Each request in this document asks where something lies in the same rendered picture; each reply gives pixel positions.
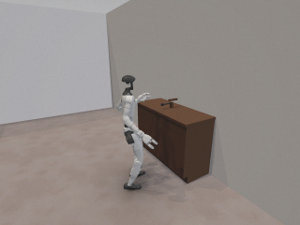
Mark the right robot hand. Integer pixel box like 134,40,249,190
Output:
142,134,158,149

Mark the robot left upper arm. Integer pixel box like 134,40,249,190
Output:
116,99,122,111

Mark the counter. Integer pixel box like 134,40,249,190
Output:
138,97,216,184

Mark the robot thigh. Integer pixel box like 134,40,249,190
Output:
134,132,143,149
126,132,143,166

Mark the left robot hand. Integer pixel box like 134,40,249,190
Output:
137,93,150,102

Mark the robot right upper arm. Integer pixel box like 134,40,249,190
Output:
122,96,133,123

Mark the right robot forearm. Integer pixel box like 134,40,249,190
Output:
124,116,144,138

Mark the robot left thigh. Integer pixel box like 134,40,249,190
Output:
134,132,143,149

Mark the robot right thigh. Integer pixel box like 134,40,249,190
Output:
126,132,143,166

